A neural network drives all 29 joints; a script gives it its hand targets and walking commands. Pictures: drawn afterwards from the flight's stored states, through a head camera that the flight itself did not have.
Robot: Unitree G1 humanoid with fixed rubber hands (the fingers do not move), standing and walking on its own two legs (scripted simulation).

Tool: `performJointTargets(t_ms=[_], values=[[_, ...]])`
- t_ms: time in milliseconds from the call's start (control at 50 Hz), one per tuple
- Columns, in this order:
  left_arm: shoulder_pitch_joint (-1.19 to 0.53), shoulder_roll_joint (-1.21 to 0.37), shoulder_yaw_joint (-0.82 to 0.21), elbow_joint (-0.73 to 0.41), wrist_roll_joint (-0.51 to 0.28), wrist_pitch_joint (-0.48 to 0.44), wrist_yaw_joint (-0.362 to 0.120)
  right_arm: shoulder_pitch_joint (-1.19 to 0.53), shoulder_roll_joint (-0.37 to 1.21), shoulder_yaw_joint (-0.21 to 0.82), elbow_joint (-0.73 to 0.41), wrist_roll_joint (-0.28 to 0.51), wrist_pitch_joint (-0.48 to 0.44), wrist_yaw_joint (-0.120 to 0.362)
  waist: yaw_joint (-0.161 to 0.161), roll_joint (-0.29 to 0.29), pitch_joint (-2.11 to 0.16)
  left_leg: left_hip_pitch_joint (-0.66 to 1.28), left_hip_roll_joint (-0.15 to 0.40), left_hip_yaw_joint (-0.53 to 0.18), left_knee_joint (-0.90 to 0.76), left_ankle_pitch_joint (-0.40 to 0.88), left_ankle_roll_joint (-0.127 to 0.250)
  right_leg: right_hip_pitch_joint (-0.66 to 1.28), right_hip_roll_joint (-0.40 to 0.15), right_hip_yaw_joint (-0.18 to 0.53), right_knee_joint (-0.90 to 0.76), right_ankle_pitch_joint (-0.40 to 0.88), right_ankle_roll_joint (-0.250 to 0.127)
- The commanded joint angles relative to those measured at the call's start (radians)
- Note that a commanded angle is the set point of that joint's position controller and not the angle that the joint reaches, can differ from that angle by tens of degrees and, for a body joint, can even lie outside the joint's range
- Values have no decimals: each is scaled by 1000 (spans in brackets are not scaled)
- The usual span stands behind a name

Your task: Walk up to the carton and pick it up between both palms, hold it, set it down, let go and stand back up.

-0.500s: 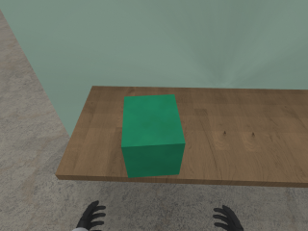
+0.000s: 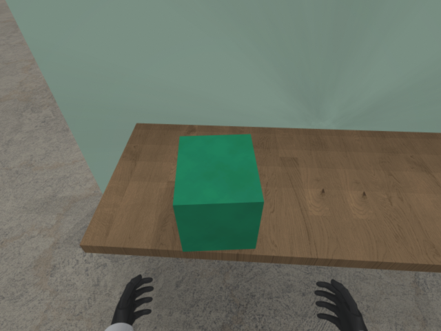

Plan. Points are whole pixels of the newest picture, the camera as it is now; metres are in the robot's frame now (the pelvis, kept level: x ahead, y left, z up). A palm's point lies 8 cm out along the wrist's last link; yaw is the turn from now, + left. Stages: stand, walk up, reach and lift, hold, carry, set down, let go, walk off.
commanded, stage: reach and lift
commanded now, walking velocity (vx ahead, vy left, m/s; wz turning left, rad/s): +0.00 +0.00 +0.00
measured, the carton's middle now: (217, 192) +0.49 +0.04 -0.08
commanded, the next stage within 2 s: none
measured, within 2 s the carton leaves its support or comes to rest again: neither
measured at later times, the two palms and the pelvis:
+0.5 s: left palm (124, 287) +0.24 +0.21 -0.05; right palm (343, 287) +0.24 -0.21 -0.04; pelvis +0.03 +0.00 +0.00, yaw +0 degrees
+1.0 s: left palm (127, 252) +0.29 +0.21 -0.03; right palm (332, 249) +0.30 -0.19 -0.01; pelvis +0.02 +0.01 +0.01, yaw -2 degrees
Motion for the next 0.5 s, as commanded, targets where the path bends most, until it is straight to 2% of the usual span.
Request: performJointTargets(t_ms=[0, 60, 160, 260, 420, 480], values=[[-145, 85, 22, -59, -35, -133, -14, -158, -98, -3, -112, 31, -94, -22, -2, -24, -124, 32, -61, 37, -74, 46, -1, 26, 30, -7, -138, 59, 37], [-139, 92, 44, -17, -22, -185, -33, -153, -88, 24, -89, 51, -132, -34, 5, -31, -145, 18, -70, 36, -59, 108, 5, 70, 31, 10, -129, 146, 47], [-151, 101, 64, -25, -23, -274, -52, -151, -87, 58, -67, 82, -206, -43, 2, -22, -159, 22, -75, 38, -58, 170, -3, 106, 41, 16, -118, 238, 55], [-164, 93, 56, -12, -27, -330, -59, -168, -101, 73, -34, 106, -261, -44, -5, 2, -130, 42, -78, 38, -51, 168, -22, 70, 46, 17, -133, 212, 50], [-204, 113, 42, -71, -53, -430, -46, -226, -136, 102, -94, 157, -368, -23, 3, 24, -207, 89, -78, 35, -38, 260, -46, 67, 61, 8, -117, 299, 54], [-216, 99, 43, -71, -42, -450, -43, -240, -138, 120, -81, 174, -398, -19, 12, 31, -233, 99, -80, 31, -43, 303, -58, 66, 67, 8, -126, 337, 50]])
